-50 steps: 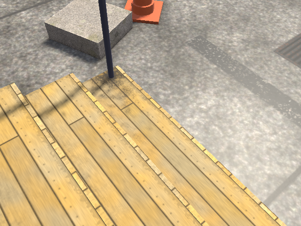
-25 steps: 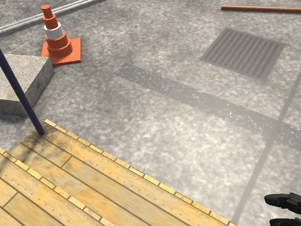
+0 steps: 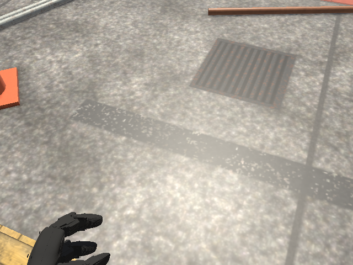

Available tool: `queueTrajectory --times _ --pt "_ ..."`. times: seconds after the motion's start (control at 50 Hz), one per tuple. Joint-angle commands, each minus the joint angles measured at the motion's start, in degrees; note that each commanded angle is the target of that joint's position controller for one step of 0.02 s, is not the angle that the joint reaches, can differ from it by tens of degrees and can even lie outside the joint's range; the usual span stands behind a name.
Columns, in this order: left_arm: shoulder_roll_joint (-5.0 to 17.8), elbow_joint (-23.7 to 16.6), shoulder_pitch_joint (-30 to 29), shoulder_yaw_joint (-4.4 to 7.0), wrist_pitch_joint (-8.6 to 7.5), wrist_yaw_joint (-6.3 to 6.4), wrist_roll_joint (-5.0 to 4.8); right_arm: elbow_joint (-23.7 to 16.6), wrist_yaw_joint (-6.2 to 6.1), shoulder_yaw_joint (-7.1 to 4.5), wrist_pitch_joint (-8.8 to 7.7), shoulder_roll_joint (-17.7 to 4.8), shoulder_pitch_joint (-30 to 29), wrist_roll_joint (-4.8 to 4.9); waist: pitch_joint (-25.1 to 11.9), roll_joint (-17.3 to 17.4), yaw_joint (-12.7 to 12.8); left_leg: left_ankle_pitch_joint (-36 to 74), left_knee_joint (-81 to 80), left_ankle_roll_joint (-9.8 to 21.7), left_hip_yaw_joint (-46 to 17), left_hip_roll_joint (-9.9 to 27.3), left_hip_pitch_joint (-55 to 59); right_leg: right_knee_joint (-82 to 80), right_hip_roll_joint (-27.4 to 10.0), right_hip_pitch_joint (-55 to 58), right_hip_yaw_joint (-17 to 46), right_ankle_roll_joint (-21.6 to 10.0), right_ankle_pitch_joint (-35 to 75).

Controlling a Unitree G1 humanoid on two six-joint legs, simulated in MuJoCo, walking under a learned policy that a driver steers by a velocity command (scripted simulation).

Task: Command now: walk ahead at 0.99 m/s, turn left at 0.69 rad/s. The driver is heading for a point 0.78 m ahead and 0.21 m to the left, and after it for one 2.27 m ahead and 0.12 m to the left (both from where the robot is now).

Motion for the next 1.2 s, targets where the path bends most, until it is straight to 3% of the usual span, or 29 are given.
queueTrajectory --times 0.02,0.06,0.08,0.1,0.12,0.14,0.16,0.26,0.32,0.36,0.42,0.46,0.5,0.52,0.56,0.6,0.64,0.66,0.7,0.74,0.78,0.8,0.84,0.86,0.88,0.9,0.94,1.04,1.2 --pt "4.2 -0.7 7.1 1.35 -0.50 0.89 -0.92 -4.5 -1.13 -1.43 0.59 -8.9 -6.0 -1.73 4.9 1.6 7.0 32.4 2.1 6.1 -12.8 7.8 -16.9 -8.2 0.3 20.8 -0.5 0.5 -2.4" --pt "7.8 7.1 33.4 4.08 -1.94 2.53 -0.11 -4.2 -0.52 -1.98 1.12 -11.6 -9.8 -0.96 -5.1 -2.3 21.2 44.8 35.6 5.4 -6.6 5.8 -25.8 -6.4 -0.1 47.6 -4.2 -0.5 -3.0" --pt "9.7 9.1 37.8 4.79 -2.30 3.01 0.72 -3.9 -0.43 -1.94 0.74 -6.8 -8.5 0.44 -7.4 -9.6 21.0 7.0 59.5 4.4 -1.8 0.6 -37.5 -3.5 -8.2 55.2 3.7 -1.6 -6.2" --pt "10.7 7.5 36.5 4.44 -2.30 2.32 1.61 -7.1 -1.65 -1.12 0.55 -4.8 -1.4 3.25 -13.7 -16.3 13.4 1.6 70.4 3.5 2.1 5.5 -49.3 10.7 -20.3 65.0 15.1 -1.8 14.3" --pt "9.9 6.7 35.0 5.23 -1.45 1.71 0.29 -7.6 -2.25 -0.60 0.69 -5.7 -4.0 1.96 -16.3 -13.0 14.9 7.2 73.6 3.3 6.0 8.0 -53.2 3.2 -23.2 60.5 24.7 -6.4 -2.4" --pt "9.3 6.8 31.8 5.18 -1.65 2.11 0.71 -9.4 -1.79 -0.37 1.13 -5.0 -10.5 0.48 -7.9 -10.3 14.8 11.1 72.0 2.6 8.2 8.1 -61.0 -6.8 -24.9 51.2 31.7 -13.7 -24.1" --pt "5.0 7.2 28.8 4.43 -1.74 2.18 0.56 -10.5 -0.43 -0.66 1.89 -5.4 -19.3 -1.56 2.0 0.5 14.3 15.6 62.9 2.6 6.6 11.6 -60.7 -12.9 -21.1 38.8 26.2 -12.6 -35.5" --pt "1.8 11.2 20.0 2.82 -5.72 2.76 -1.55 -17.9 3.85 0.72 3.30 -2.4 -31.8 -1.44 12.7 -5.7 5.8 39.3 20.3 0.3 4.6 16.3 -40.3 -21.7 -11.2 6.9 1.2 -5.3 -21.3" --pt "7.0 11.3 21.1 3.51 -4.91 3.17 -2.32 -16.7 6.47 0.68 3.30 -3.6 -32.5 -1.76 8.5 -3.8 5.1 46.3 9.9 2.2 13.3 13.5 -27.4 -24.7 -11.5 10.0 -9.0 -4.2 1.2" --pt "4.5 14.2 27.0 3.04 -4.66 4.14 -1.72 -15.5 6.34 -0.14 3.16 -6.2 -31.8 -2.09 6.3 -0.4 5.4 59.1 8.8 6.9 13.2 13.9 -35.7 -17.1 -9.1 30.3 -15.6 -0.9 12.2" --pt "9.0 13.8 25.9 3.05 -3.05 5.99 -0.73 -12.8 5.97 -0.09 2.26 -7.7 -29.1 -3.40 -1.0 -1.6 1.8 58.8 -2.0 7.2 19.3 6.8 -13.2 -3.4 -8.5 31.3 -19.9 2.4 24.4" --pt "10.6 14.2 26.3 3.14 -1.52 6.11 0.37 -8.3 4.75 -0.73 2.28 -9.0 -18.5 -3.43 -3.3 0.2 -1.0 58.7 -6.7 6.6 21.6 4.7 2.7 23.0 -7.6 23.9 -20.2 1.9 19.2" --pt "12.1 11.8 19.2 3.32 -1.94 4.25 -0.25 -5.0 3.01 -2.23 3.12 -11.7 -7.0 -2.45 -2.5 16.6 -8.9 54.7 -14.2 13.3 17.0 4.9 32.4 60.7 -0.5 -16.2 -19.2 4.5 -32.5" --pt "14.7 7.7 10.4 4.34 -2.61 3.77 -0.21 -3.6 2.06 -3.09 3.55 -14.9 -5.3 -1.67 1.3 10.3 -9.0 48.0 -15.0 15.4 7.5 10.5 30.6 64.6 0.7 -23.6 -14.6 4.2 -50.2" --pt "9.5 6.9 11.2 3.21 -3.14 2.63 -0.12 -3.8 1.58 -2.85 2.36 -15.6 -4.3 -3.57 4.6 -3.4 -4.2 54.3 -16.3 10.1 7.3 12.0 20.6 58.0 -2.1 -19.6 -9.9 0.3 -55.2" --pt "-2.7 -0.8 14.6 -0.35 -2.47 1.93 1.79 -1.7 0.72 0.22 0.78 -9.6 -5.1 -0.42 7.2 -1.2 9.0 67.7 -15.0 11.7 -5.8 15.9 5.8 51.1 -4.2 -18.9 -4.9 -0.3 -45.9" --pt "1.3 -1.8 16.1 -0.50 -1.14 2.19 4.86 -7.2 0.11 -0.96 -0.49 -13.6 -15.0 1.64 7.4 0.0 13.4 57.0 -21.9 16.4 -14.1 19.4 -8.6 47.4 -6.4 -17.3 -3.1 3.5 -48.2" --pt "2.9 -7.5 14.1 -0.32 -0.55 3.29 2.83 -11.9 -1.22 -3.83 -1.69 -22.3 -24.7 -2.05 7.7 11.7 16.1 35.4 -32.7 21.2 -35.6 33.5 -18.5 38.5 -11.1 -18.0 4.2 4.7 -40.8" --pt "9.9 -3.9 11.5 2.18 -0.26 3.10 -0.15 -9.9 -0.93 -1.82 -3.25 -11.9 -20.5 -3.29 10.1 -5.5 14.4 28.6 -30.0 19.8 -29.5 28.8 -20.4 31.5 -13.3 -14.8 5.4 5.1 -17.8" --pt "7.6 -3.8 7.0 1.53 -0.88 0.76 -0.88 -9.8 -0.43 -0.90 -3.16 -11.1 -17.8 -0.70 12.6 -11.5 11.3 37.6 -26.5 12.7 -8.5 18.2 -24.7 15.4 -10.7 -2.5 -4.4 0.5 -12.2" --pt "2.4 -3.7 4.2 0.59 -0.42 0.23 -1.99 -7.6 0.77 -1.41 -3.68 -13.6 -12.5 0.37 8.9 -2.7 5.6 55.1 -31.6 10.1 0.0 12.6 -20.1 9.2 -3.4 12.1 -12.2 -2.8 -8.0" --pt "4.1 -3.2 7.0 1.40 -1.03 0.63 -1.40 -6.4 1.23 -1.97 -3.80 -15.0 -10.1 -0.11 7.7 1.4 6.4 69.3 -24.3 8.6 2.3 13.1 -13.9 6.9 -1.6 14.0 -13.1 -4.8 -14.0" --pt "8.4 3.8 29.1 4.30 -1.22 1.99 -0.46 -5.5 0.78 -2.69 -2.57 -16.5 -11.2 -1.68 -3.4 4.6 18.0 90.8 0.9 5.8 6.1 14.1 -4.3 6.0 5.2 28.0 -15.9 -6.8 -25.6" --pt "12.5 7.2 41.4 6.10 -0.51 2.43 -0.83 -5.8 0.36 -2.37 -2.23 -13.4 -14.2 -2.52 -8.3 4.0 25.1 79.1 25.1 3.4 9.7 10.5 -12.1 7.6 1.3 38.5 -9.4 -9.0 -31.9" --pt "18.4 9.3 42.7 7.51 -0.37 1.84 -0.34 -10.1 1.24 -0.71 -3.17 -4.3 -8.0 1.79 -18.6 -29.8 17.5 19.4 55.6 -1.3 10.2 -2.1 -32.9 -8.3 -16.3 53.4 33.0 -19.8 -43.9" --pt "14.0 7.2 35.3 7.01 0.54 0.86 -0.33 -12.7 0.78 -0.23 -3.91 -7.5 -12.6 0.04 -16.5 -17.5 16.3 19.6 54.6 0.5 6.2 2.3 -42.0 -17.2 -14.9 52.5 44.5 -18.6 -50.2" --pt "7.0 8.9 30.0 5.91 0.74 1.10 0.16 -14.8 1.16 0.42 -3.95 -5.8 -22.1 -1.28 -4.1 1.0 14.3 24.9 44.2 1.4 5.7 8.8 -43.4 -15.6 -11.6 38.0 30.8 -15.8 -46.3" --pt "6.2 11.0 29.7 5.17 -0.85 2.00 -1.08 -21.5 2.61 2.48 -0.90 -3.2 -31.4 -3.54 3.2 0.1 9.1 22.9 23.0 -2.6 6.5 13.9 -38.3 -21.7 -4.5 16.2 19.1 -16.3 -40.6" --pt "10.5 8.1 30.8 7.74 -1.37 1.33 -2.45 -26.0 2.88 2.95 -1.32 -6.9 -43.8 -0.94 2.6 -2.1 12.9 47.7 -12.4 -6.6 8.6 10.9 -19.7 -22.9 -2.6 17.6 14.4 -10.9 -18.5"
